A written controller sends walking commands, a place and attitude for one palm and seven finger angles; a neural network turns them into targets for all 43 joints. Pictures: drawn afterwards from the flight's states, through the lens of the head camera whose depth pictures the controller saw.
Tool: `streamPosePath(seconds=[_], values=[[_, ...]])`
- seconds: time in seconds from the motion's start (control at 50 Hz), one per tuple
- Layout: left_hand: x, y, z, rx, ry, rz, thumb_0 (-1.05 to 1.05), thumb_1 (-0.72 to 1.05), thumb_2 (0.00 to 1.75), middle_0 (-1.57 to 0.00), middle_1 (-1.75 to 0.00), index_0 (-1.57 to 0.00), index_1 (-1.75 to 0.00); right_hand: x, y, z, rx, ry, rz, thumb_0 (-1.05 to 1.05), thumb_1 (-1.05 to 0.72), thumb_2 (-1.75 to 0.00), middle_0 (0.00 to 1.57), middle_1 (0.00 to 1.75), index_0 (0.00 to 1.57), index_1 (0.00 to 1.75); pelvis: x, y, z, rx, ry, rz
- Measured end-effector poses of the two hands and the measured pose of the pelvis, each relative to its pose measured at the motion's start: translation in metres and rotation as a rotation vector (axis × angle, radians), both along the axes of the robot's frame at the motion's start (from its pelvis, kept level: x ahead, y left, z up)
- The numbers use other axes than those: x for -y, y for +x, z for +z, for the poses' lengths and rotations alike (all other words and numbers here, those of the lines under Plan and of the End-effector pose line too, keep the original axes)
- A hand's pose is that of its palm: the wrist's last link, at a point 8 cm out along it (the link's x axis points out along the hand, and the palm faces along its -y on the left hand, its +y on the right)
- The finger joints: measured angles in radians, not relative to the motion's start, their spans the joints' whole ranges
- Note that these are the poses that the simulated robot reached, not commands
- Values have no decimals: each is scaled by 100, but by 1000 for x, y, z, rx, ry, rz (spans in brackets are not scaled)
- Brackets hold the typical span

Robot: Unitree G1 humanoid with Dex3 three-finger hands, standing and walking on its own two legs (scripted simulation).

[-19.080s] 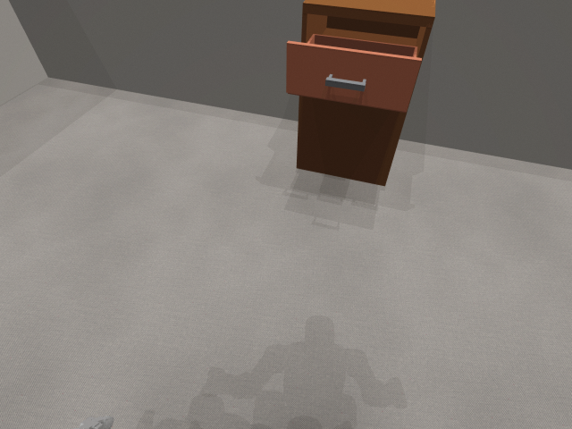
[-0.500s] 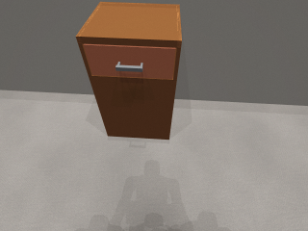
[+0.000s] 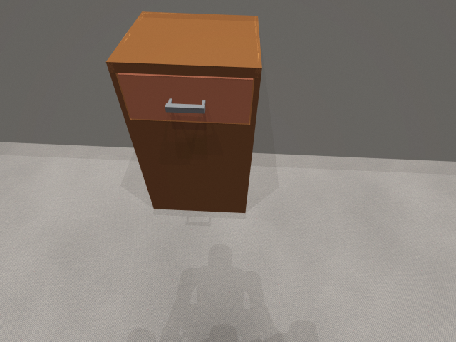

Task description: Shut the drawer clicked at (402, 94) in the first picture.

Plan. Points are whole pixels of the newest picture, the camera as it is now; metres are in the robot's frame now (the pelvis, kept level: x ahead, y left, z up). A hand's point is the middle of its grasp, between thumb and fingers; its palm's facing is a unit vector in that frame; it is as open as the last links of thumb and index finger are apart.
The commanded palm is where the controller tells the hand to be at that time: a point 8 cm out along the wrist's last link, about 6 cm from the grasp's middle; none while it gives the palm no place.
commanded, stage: look to check the result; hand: left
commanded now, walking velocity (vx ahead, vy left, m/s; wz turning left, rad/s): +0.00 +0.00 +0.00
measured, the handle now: (186, 105) +0.85 +0.18 -0.08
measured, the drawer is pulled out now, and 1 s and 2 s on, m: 0.00 0.00 0.00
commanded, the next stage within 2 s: stand and wait in 0.54 s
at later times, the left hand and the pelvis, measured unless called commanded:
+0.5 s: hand out of the picture +0.01 +0.17 -0.18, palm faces +0.02 -0.98 -0.19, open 7.4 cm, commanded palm none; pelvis +0.01 +0.00 +0.00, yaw +0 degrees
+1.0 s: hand out of the picture +0.03 +0.18 -0.17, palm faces +0.01 -0.98 -0.22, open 7.4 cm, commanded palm none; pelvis +0.02 -0.01 +0.00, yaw +0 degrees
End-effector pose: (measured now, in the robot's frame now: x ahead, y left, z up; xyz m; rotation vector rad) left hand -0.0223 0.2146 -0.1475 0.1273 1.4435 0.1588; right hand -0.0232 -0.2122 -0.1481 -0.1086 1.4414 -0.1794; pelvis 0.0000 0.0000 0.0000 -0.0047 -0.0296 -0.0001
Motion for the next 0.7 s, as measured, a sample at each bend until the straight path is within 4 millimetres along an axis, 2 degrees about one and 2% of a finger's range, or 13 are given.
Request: streamPosePath(seconds=[0.22,0.54,0.7], values=[[-3,-2,3,-32,14,1,0,90,90,-20,-30,-20,-30,2,3,0,-19,2,1,0,-91,-90,20,30,20,30,1,5,0,-4,2,-2],[-1,31,3,31,13,-15,0,90,90,-20,-30,-20,-30,15,38,2,46,-20,22,0,-91,-90,20,30,20,30,5,14,1,-5,5,-2],[-4,43,4,51,25,-20,0,90,90,-20,-30,-20,-30,22,49,4,61,-33,31,0,-91,-90,20,30,20,30,7,18,2,-4,6,-1]])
